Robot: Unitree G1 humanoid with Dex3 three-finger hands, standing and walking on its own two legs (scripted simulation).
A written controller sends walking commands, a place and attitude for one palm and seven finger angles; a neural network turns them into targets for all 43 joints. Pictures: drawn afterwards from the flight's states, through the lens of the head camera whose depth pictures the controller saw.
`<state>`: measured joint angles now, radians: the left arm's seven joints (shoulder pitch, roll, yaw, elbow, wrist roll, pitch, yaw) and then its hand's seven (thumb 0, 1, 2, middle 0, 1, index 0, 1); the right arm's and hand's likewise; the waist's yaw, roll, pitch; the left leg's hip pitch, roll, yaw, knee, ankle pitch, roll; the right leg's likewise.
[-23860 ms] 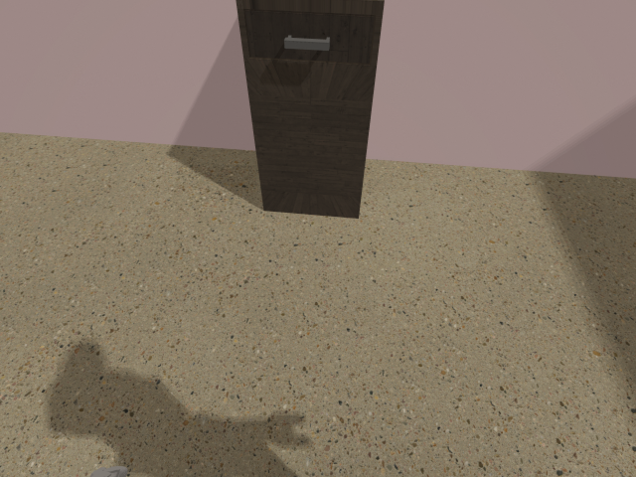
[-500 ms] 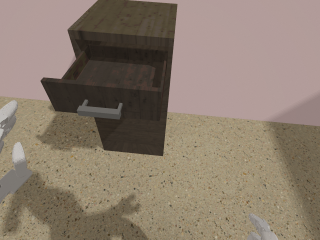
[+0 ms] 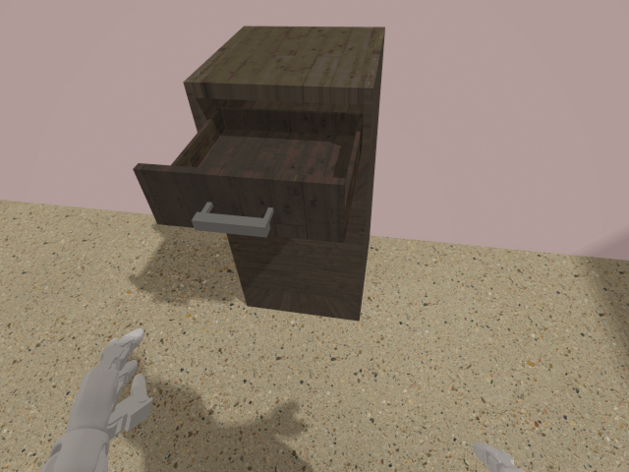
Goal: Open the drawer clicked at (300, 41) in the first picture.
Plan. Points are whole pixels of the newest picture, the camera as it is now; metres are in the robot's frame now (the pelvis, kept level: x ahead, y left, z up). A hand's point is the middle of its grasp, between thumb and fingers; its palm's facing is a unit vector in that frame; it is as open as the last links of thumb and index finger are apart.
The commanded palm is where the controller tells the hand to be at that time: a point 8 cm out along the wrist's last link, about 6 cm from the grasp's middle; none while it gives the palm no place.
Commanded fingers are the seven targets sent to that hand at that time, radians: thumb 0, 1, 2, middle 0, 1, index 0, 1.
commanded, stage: let the arm hang, fingers relaxed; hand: left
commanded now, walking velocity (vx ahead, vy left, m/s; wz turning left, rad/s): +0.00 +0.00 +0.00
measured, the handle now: (235, 217) +0.55 +0.18 +0.02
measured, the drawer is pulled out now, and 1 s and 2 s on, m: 0.30 0.30 0.30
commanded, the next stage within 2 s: look to check the result in 0.96 s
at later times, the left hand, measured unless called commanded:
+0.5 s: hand out of the picture -0.06 +0.18 -0.15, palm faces +0.00 -0.97 -0.24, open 7.3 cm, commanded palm none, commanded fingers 0.00 0.90 0.90 -0.20 -0.30 -0.20 -0.30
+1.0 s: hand out of the picture +0.00 +0.16 -0.16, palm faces +0.00 -0.98 -0.21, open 7.4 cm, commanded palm none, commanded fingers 0.00 0.90 0.90 -0.20 -0.30 -0.20 -0.30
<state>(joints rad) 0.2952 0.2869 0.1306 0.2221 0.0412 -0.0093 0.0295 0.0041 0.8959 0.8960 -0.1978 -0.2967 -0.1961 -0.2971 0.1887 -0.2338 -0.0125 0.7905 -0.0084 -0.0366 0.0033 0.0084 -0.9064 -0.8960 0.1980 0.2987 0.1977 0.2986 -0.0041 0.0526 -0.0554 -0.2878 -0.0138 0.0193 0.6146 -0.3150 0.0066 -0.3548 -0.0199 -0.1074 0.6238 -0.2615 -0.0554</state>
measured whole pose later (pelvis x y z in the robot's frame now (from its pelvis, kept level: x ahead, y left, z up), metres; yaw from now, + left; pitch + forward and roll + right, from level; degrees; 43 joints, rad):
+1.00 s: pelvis +0.00 -0.01 +0.02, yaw -2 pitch -2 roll +1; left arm 0.27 0.12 0.02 1.13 0.02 0.00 0.03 0.01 0.91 0.89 -0.20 -0.30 -0.20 -0.30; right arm 0.36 -0.10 -0.02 1.11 -0.01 0.02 -0.04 0.00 -0.91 -0.90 0.19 0.30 0.19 0.30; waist -0.01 0.03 0.05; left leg -0.16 0.02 0.05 0.42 -0.22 -0.01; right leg -0.23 0.03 -0.08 0.40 -0.13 -0.07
